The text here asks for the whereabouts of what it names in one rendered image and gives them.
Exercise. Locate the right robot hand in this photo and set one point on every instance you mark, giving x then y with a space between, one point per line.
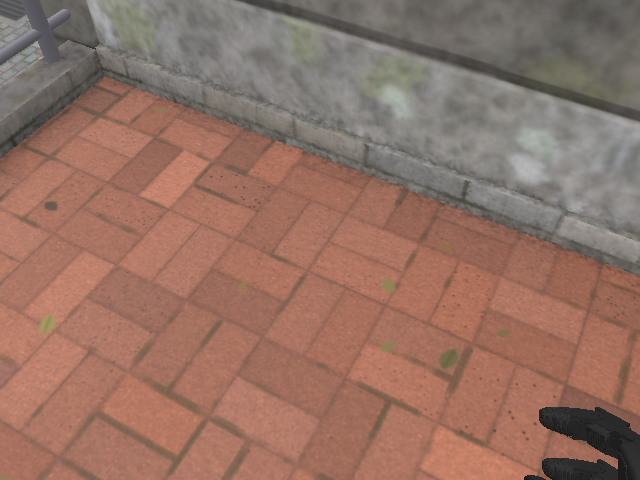
602 430

